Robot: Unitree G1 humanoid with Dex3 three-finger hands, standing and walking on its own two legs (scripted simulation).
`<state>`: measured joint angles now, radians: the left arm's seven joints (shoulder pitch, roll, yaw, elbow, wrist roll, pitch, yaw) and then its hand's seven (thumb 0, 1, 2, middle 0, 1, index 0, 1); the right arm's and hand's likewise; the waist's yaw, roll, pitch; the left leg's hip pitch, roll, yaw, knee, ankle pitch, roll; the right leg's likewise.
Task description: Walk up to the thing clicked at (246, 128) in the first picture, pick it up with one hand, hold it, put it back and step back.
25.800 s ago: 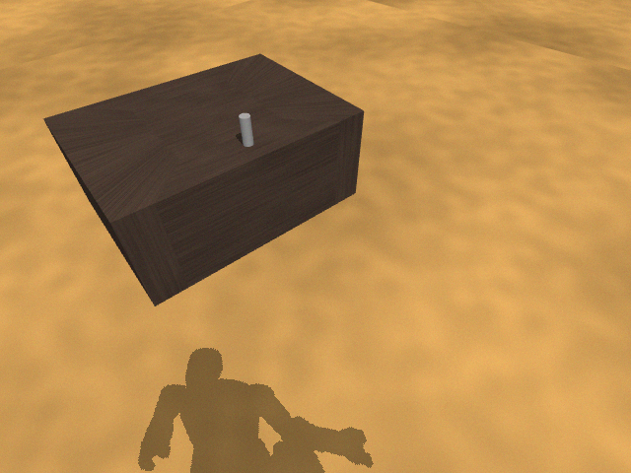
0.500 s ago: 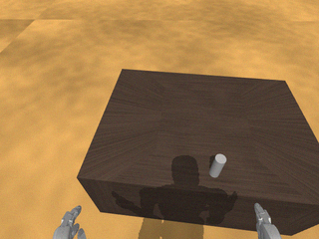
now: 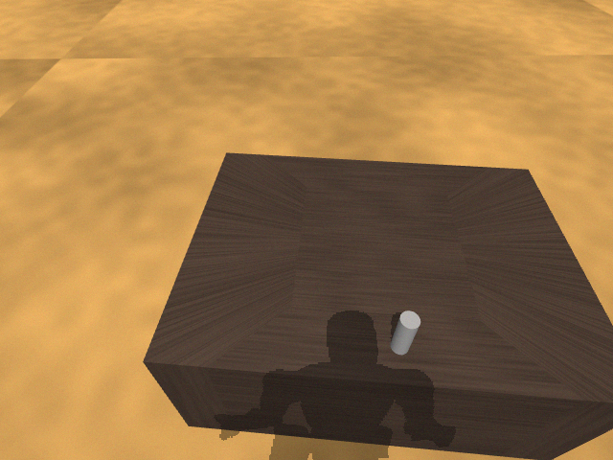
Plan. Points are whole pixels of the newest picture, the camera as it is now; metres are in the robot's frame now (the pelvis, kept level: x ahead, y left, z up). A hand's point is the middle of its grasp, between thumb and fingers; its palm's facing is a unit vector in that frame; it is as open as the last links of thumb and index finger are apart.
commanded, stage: stand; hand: right
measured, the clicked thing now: (404, 333) +0.45 -0.20 -0.25
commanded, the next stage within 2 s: none
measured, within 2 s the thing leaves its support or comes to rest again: neither
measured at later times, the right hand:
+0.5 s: hand out of the picture +0.03 -0.25 -0.14, palm faces -0.02 +0.94 -0.33, open 7.4 cm
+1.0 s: hand out of the picture +0.02 -0.25 -0.14, palm faces -0.02 +0.94 -0.33, open 7.3 cm
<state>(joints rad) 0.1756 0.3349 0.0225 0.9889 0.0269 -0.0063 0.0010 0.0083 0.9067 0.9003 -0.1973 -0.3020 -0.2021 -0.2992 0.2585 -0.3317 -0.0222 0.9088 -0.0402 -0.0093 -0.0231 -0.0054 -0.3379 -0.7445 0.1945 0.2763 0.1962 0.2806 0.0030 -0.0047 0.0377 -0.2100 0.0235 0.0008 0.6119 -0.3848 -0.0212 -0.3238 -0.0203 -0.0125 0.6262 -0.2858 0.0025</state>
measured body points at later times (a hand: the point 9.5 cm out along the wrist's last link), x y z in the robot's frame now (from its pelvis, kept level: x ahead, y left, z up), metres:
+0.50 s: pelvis -0.02 -0.01 +0.02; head -0.02 -0.01 +0.47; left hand +0.04 +0.28 -0.12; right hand +0.03 -0.30 -0.12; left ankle -0.04 +0.13 -0.73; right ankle +0.03 -0.12 -0.73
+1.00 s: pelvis -0.02 +0.00 +0.02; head -0.01 +0.00 +0.47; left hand +0.05 +0.29 -0.12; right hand +0.02 -0.30 -0.12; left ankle -0.04 +0.13 -0.73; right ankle +0.03 -0.12 -0.73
